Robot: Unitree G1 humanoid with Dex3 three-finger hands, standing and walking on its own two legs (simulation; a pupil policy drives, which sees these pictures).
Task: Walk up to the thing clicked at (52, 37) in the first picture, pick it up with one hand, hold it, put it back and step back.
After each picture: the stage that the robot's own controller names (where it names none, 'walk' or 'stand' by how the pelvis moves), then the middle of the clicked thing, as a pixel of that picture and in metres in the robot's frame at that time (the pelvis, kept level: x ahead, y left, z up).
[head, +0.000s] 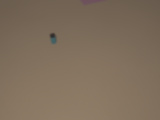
stand; (53, 38) +1.49 +0.37 -0.72
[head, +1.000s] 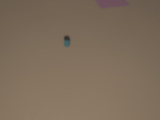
walk; (66, 41) +1.39 +0.17 -0.70
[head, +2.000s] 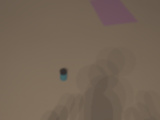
walk; (63, 74) +0.89 +0.16 -0.71
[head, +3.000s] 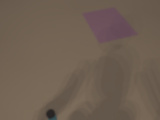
walk; (51, 116) +0.52 +0.26 -0.70
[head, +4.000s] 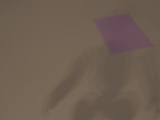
stand; out of the picture +0.35 +0.22 -0.70
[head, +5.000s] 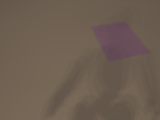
stand; out of the picture +0.33 +0.22 -0.72
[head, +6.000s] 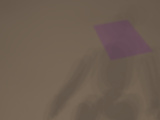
stand; out of the picture +0.34 +0.23 -0.73
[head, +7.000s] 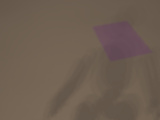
stand; out of the picture +0.33 +0.23 -0.73
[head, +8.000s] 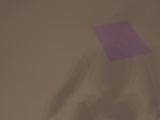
stand; out of the picture +0.33 +0.22 -0.73
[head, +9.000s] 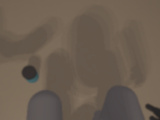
go down; (30, 74) +0.43 +0.22 -0.38
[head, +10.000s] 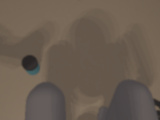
go down; (31, 65) +0.43 +0.23 -0.32
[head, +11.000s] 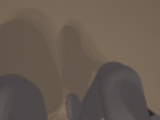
close in; out of the picture +0.41 +0.27 -0.23
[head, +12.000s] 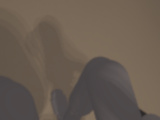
close; out of the picture +0.41 +0.29 -0.23
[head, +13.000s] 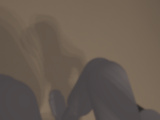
lift; out of the picture +0.40 +0.28 -0.23
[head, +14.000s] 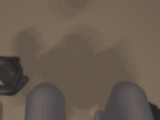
lift; (12, 75) +0.34 +0.25 -0.08
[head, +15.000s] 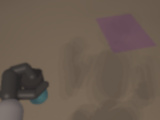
hold; (35, 87) +0.33 +0.17 +0.05
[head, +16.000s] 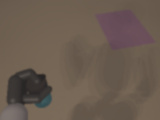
hold; (39, 91) +0.33 +0.17 +0.00
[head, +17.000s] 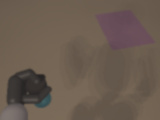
crouch; (39, 91) +0.33 +0.17 +0.00
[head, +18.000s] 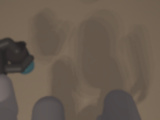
crouch; (21, 59) +0.43 +0.20 -0.09
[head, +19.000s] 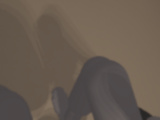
lower; out of the picture +0.43 +0.29 -0.23
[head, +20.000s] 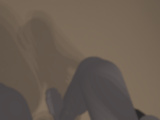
lower; out of the picture +0.43 +0.30 -0.23
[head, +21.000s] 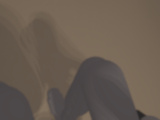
lower; out of the picture +0.43 +0.29 -0.23
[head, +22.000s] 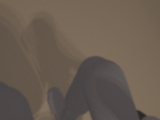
lower; out of the picture +0.43 +0.30 -0.23
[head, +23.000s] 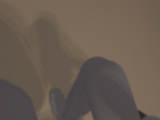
loosen; out of the picture +0.42 +0.28 -0.23
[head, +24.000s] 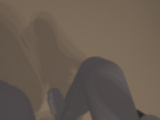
withdraw; out of the picture +0.42 +0.28 -0.23
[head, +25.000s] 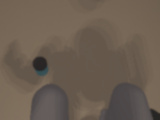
walk; (41, 66) +0.46 +0.21 -0.34
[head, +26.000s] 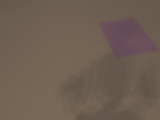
stand; out of the picture +0.36 +0.17 -0.66
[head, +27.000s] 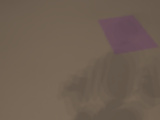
stand; out of the picture +0.39 +0.19 -0.66
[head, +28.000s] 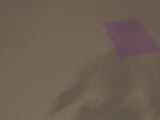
stand; out of the picture +0.38 +0.18 -0.70
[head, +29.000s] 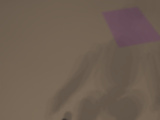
walk; out of the picture +0.41 +0.18 -0.71
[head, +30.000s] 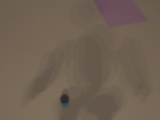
walk; (64, 100) +0.51 +0.12 -0.71
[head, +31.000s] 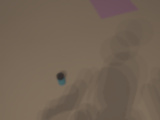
walk; (61, 79) +0.76 +0.25 -0.70
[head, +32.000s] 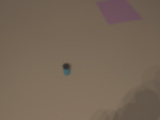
stand; (66, 69) +1.01 +0.23 -0.70
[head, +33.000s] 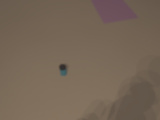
stand; (63, 70) +0.99 +0.22 -0.73
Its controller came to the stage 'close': yes
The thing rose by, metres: 0.72
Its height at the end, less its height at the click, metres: +0.00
